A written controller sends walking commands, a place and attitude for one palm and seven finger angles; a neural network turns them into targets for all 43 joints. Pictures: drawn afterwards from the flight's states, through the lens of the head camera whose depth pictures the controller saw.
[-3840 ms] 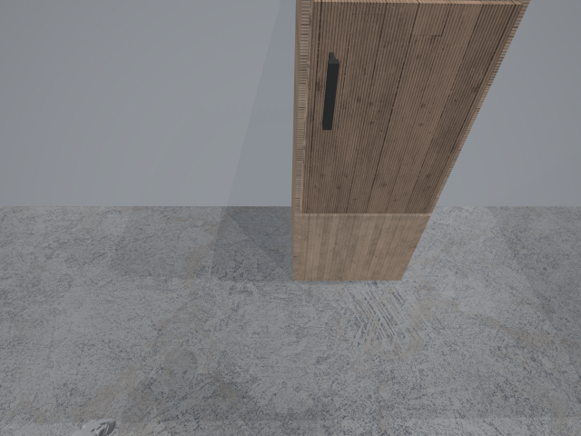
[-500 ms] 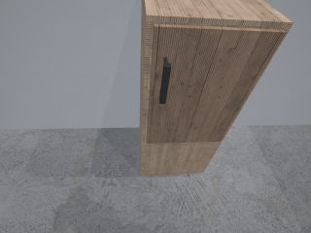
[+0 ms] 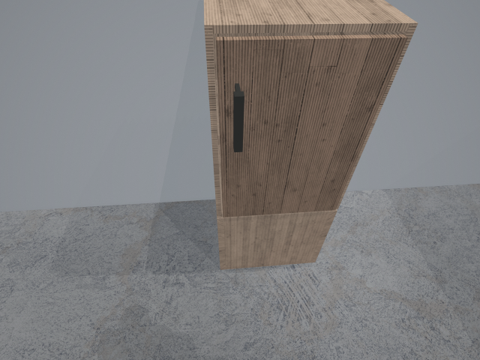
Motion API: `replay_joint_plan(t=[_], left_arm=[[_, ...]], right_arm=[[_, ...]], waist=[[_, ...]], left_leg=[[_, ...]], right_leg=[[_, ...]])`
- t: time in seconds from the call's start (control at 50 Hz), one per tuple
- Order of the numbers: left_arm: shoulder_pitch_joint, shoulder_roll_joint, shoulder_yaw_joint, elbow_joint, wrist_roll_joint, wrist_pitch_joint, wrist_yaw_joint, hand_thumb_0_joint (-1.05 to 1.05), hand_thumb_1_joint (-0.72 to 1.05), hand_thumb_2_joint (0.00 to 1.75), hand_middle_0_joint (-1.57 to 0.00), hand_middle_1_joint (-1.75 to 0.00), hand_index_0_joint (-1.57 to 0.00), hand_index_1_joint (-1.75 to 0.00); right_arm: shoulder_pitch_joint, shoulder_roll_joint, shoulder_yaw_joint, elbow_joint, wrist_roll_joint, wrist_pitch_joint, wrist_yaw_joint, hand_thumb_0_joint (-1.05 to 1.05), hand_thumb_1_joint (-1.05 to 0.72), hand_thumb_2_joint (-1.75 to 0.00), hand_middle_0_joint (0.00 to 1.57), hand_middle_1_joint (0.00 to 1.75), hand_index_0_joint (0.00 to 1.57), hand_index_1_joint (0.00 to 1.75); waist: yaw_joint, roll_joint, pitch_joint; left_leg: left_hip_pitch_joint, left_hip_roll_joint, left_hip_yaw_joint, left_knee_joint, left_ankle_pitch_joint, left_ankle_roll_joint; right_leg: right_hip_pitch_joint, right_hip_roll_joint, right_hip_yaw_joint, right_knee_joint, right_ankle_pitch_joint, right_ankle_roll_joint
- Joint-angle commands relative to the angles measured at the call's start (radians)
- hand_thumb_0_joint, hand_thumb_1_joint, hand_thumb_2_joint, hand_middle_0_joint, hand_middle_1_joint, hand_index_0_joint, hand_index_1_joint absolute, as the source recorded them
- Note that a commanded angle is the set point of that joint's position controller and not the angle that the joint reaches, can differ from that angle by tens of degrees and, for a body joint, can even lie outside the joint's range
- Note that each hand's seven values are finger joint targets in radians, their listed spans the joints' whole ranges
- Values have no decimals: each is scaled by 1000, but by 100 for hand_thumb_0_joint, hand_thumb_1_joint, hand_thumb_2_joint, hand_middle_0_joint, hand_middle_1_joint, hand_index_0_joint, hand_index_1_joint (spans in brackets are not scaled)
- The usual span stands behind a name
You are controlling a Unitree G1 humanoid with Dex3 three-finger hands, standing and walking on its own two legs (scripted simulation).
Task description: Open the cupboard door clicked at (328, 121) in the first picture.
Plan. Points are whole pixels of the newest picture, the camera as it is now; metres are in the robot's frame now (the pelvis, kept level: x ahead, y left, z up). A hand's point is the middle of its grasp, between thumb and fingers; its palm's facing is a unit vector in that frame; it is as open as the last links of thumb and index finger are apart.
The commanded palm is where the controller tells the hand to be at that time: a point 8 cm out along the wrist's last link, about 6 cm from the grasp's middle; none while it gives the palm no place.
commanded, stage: come to a stop and stand still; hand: left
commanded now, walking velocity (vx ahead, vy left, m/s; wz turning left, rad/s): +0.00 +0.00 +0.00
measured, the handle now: (237, 118) +0.61 +0.04 +0.08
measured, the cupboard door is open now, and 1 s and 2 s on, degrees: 0 0 0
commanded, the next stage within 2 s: look again from close up in 1.08 s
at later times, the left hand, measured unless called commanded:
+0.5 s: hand out of the picture -0.02 +0.12 -0.18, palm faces +0.05 -0.99 -0.13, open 7.4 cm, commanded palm none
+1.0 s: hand out of the picture +0.04 +0.14 -0.18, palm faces +0.01 -0.99 -0.17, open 7.4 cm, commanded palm none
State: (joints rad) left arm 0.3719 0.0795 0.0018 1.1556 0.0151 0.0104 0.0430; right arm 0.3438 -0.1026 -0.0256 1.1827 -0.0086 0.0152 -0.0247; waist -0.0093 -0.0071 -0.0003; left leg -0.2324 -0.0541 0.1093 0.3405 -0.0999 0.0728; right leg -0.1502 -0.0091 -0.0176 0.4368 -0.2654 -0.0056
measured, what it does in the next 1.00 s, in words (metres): shifts its weight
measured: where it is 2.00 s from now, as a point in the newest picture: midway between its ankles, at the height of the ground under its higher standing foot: outside the picture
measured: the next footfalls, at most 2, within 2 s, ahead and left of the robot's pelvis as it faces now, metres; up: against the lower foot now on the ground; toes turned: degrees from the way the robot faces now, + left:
none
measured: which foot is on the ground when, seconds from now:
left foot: down 0.00-1.00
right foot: down 0.00-1.00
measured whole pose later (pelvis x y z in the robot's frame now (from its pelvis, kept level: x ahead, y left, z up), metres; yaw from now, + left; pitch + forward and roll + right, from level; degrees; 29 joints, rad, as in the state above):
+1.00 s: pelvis +0.05 -0.02 +0.00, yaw -1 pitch -1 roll +1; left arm 0.30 0.13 -0.01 1.13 0.01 -0.02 0.05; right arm 0.24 -0.14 0.00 1.17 -0.01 -0.02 -0.04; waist 0.00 -0.02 0.03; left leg -0.18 -0.02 0.11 0.37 -0.18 0.05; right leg -0.06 0.02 0.00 0.36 -0.29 -0.03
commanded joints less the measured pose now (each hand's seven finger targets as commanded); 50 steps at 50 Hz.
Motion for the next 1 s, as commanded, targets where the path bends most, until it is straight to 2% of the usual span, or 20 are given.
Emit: replay_joint_plan(t=[0.0, 0.04, 0.12, 0.18, 0.24, 0.38, 0.44, 0.58, 0.84, 0.98], left_arm=[[107, 77, 14, -14, 3, -11, 7, 0, 90, 90, -20, -30, -20, -30], [106, 77, 14, -16, 2, -15, 7, 0, 90, 90, -20, -30, -20, -30], [101, 72, 10, -18, -1, -22, 6, 0, 90, 90, -20, -30, -20, -30], [100, 68, 8, -15, -2, -23, 6, 0, 90, 90, -20, -30, -20, -30], [113, 67, 7, -13, -2, -23, 6, 0, 90, 90, -20, -30, -20, -30], [94, 68, 2, -22, -5, -35, 8, 0, 90, 90, -20, -30, -20, -30], [84, 76, 2, -26, -5, -35, 9, 0, 90, 90, -20, -30, -20, -30], [58, 93, 5, -35, -7, -36, 10, 0, 90, 90, -20, -30, -20, -30], [29, 123, 6, -40, -6, -35, 10, 0, 90, 90, -20, -30, -20, -30], [16, 136, 6, -39, -6, -33, 10, 0, 90, 90, -20, -30, -20, -30]], right_arm=[[47, -80, -11, -30, -5, -9, -11, 0, -90, -90, 20, 30, 20, 30], [56, -72, -9, -31, -4, -10, -11, 0, -90, -90, 20, 30, 20, 30], [59, -63, -4, -30, -3, -14, -12, 0, -90, -90, 20, 30, 20, 30], [57, -63, -1, -30, -4, -15, -13, 0, -90, -90, 20, 30, 20, 30], [45, -68, 0, -34, -2, -19, -15, 0, -90, -90, 20, 30, 20, 30], [28, -69, 4, -35, 0, -30, -16, 0, -90, -90, 20, 30, 20, 30], [21, -72, 6, -31, 1, -32, -15, 0, -90, -90, 20, 30, 20, 30], [3, -85, 11, -32, 1, -41, -18, 0, -90, -90, 20, 30, 20, 30], [-27, -116, 14, -32, 1, -44, -20, 0, -90, -90, 20, 30, 20, 30], [-46, -130, 16, -34, 1, -45, -21, 0, -90, -90, 20, 30, 20, 30]], waist=[[2, -12, 138], [-3, -29, 126], [-8, -26, 129], [-8, -2, 137], [1, 18, 129], [2, -20, 94], [4, -18, 100], [6, 0, 68], [9, -17, 45], [8, 0, 54]], left_leg=[[18, 142, -193, -94, -300, -40], [34, 140, -183, -64, -266, -39], [50, 139, -168, -26, -209, -41], [42, 143, -177, -26, -207, -40], [27, 157, -190, -44, -217, -35], [66, 159, -164, -15, -97, -38], [68, 161, -163, -14, -67, -37], [92, 169, -155, -14, 26, -36], [145, 178, -145, -6, 134, -34], [158, 179, -145, -17, 142, -36]], right_leg=[[-213, -78, 116, -148, -206, -36], [-227, -83, 127, -162, -214, -38], [-254, -91, 147, -174, -208, -42], [-252, -87, 142, -165, -192, -42], [-213, -79, 126, -149, -132, -39], [-169, -89, 132, -150, -26, -37], [-152, -90, 129, -147, 11, -36], [-83, -92, 119, -135, 119, -32], [-29, -99, 112, -135, 232, -26], [-22, -101, 107, -144, 220, -23]])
